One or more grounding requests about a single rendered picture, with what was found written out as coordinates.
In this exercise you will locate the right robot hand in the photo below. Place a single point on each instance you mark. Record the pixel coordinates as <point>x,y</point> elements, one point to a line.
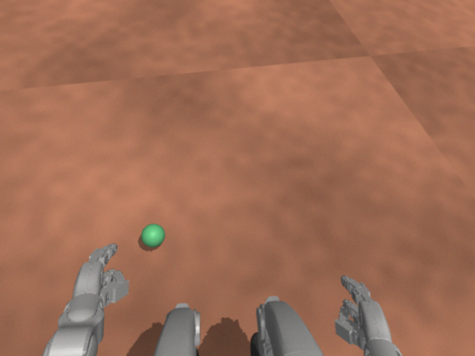
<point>369,320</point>

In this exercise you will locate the right robot arm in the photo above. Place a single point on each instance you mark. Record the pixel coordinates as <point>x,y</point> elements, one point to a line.
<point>379,347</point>

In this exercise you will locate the left robot hand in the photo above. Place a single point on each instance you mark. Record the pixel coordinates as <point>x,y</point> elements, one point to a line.
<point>111,285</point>

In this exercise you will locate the left robot arm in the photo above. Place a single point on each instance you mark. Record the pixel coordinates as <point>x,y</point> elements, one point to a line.
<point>80,328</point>

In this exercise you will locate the ball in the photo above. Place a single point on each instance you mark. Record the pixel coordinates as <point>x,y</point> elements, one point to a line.
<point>153,235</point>

